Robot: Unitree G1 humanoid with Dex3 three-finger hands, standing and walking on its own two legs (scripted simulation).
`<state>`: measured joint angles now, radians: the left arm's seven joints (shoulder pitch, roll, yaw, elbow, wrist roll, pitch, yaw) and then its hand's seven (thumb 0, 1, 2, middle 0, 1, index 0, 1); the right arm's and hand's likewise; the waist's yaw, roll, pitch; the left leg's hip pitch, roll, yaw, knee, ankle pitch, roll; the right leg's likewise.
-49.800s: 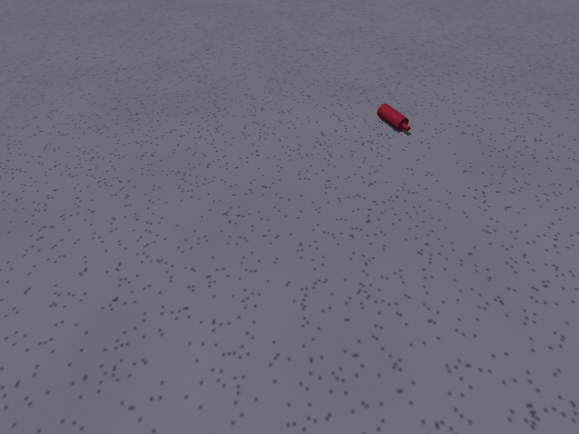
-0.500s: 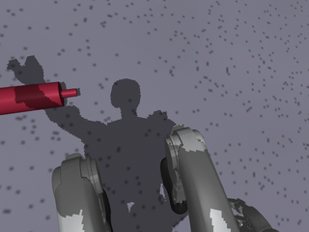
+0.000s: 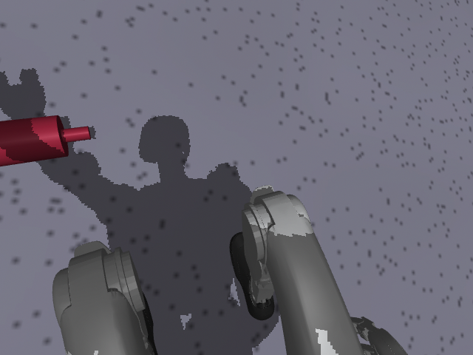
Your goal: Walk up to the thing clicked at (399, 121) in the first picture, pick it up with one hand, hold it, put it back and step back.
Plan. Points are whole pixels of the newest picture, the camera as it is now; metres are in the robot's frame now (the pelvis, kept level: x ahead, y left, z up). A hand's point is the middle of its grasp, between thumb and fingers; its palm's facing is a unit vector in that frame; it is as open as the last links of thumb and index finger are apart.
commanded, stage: home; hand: left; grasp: from above
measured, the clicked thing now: (24, 140) +0.54 +0.27 -0.30
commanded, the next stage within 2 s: none
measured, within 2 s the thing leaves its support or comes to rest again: neither
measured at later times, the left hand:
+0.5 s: hand out of the picture +0.39 +0.34 -0.01, palm faces -0.29 -0.52 -0.80, open 9.2 cm
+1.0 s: hand out of the picture +0.28 +0.21 +0.20, palm faces +0.07 -0.93 -0.35, open 7.4 cm
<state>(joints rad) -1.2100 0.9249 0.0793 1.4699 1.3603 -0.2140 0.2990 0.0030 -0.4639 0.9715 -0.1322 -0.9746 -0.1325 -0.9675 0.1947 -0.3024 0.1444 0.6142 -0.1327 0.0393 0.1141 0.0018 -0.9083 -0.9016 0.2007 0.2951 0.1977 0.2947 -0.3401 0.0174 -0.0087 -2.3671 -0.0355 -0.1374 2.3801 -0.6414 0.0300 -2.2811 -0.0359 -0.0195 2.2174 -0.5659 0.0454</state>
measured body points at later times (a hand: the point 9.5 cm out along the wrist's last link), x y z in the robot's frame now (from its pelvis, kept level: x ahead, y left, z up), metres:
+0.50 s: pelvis +0.01 +0.01 +0.09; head +0.22 +0.08 +0.49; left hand +0.40 +0.36 +0.04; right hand +0.16 -0.27 -0.02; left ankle +0.08 +0.11 -0.30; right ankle +0.13 -0.16 -0.30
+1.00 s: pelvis +0.05 -0.02 +0.29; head +0.15 +0.01 +0.73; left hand +0.27 +0.26 +0.23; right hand +0.25 -0.24 +0.20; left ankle +0.08 +0.11 -0.30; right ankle +0.13 -0.16 -0.30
